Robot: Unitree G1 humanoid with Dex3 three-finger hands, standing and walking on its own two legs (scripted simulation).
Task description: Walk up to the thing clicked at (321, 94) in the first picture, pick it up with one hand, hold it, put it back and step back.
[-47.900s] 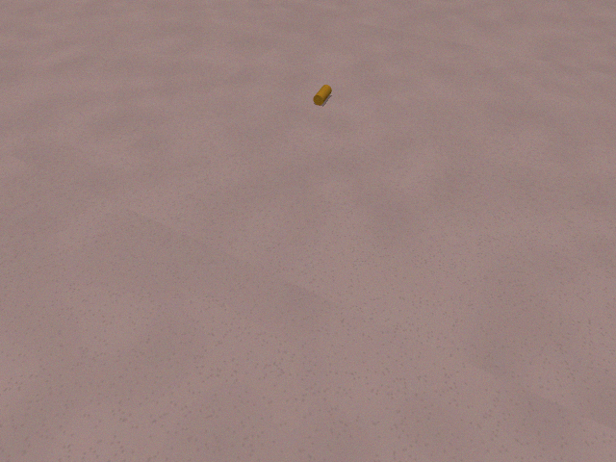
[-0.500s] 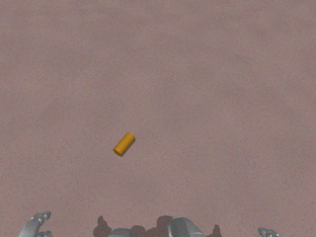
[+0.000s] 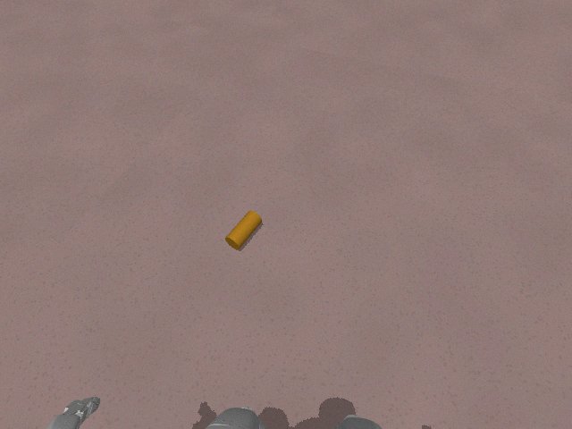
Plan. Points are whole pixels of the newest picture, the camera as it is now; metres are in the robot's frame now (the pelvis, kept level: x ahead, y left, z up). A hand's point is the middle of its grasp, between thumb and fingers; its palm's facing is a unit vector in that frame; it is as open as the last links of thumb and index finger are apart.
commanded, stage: step back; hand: left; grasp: from above
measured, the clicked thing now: (244, 229) +0.86 +0.23 -0.72
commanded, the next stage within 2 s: stand in 1.56 s
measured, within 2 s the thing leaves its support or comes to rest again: neither
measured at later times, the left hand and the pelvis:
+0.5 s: hand out of the picture -0.12 +0.25 -0.14, palm faces -0.05 -0.91 -0.42, open 7.4 cm; pelvis -0.18 -0.02 +0.00, yaw -3 degrees
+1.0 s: hand out of the picture -0.18 +0.25 -0.14, palm faces +0.05 -0.93 -0.36, open 7.4 cm; pelvis -0.23 -0.01 +0.01, yaw +2 degrees
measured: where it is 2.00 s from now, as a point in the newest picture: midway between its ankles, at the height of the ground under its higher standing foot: outside the picture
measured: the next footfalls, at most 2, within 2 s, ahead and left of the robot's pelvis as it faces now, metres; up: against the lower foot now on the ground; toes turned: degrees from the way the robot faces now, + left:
left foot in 0.06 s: +0.02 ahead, +0.13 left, +0.00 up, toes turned -1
right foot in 0.38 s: -0.16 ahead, -0.13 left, +0.00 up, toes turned +0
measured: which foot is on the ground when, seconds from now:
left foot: up 0.00-0.04, down 0.06-0.40, up 0.42-0.66, down 0.68-1.00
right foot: down 0.00-0.08, up 0.10-0.36, down 0.38-1.00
